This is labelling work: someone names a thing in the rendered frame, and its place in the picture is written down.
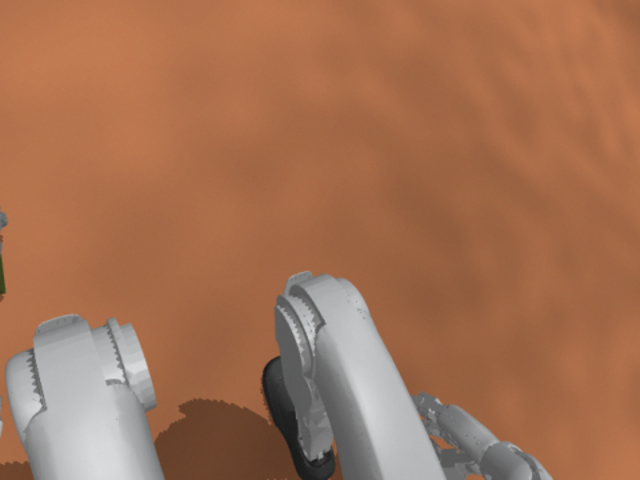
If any right robot arm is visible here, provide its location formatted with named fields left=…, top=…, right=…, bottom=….
left=479, top=441, right=554, bottom=480

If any right robot foot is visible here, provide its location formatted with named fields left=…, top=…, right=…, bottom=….
left=262, top=356, right=335, bottom=480

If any cube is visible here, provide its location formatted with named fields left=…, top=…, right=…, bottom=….
left=0, top=256, right=6, bottom=294

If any right robot hand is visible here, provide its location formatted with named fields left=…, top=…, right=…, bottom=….
left=410, top=391, right=500, bottom=480

